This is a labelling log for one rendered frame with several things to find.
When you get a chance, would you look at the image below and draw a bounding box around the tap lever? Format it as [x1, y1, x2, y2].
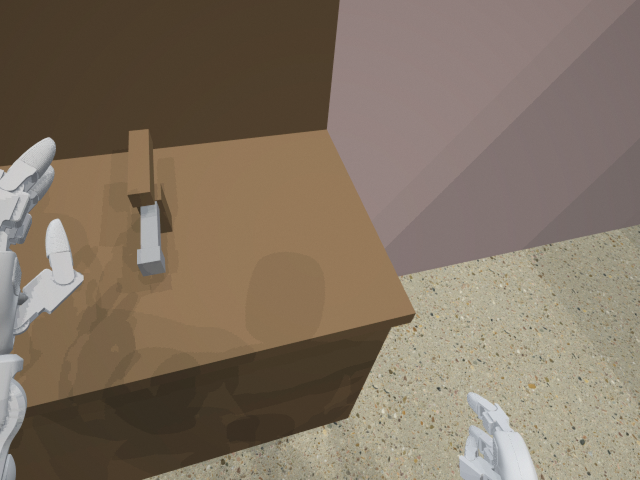
[137, 201, 166, 277]

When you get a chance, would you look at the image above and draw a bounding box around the robot left forearm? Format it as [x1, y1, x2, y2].
[0, 354, 27, 480]

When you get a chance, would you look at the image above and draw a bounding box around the robot left hand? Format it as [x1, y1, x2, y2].
[0, 137, 84, 354]

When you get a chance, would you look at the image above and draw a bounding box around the counter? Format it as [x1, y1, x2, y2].
[0, 0, 416, 480]

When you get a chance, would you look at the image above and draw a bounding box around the robot right hand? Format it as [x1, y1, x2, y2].
[459, 392, 538, 480]

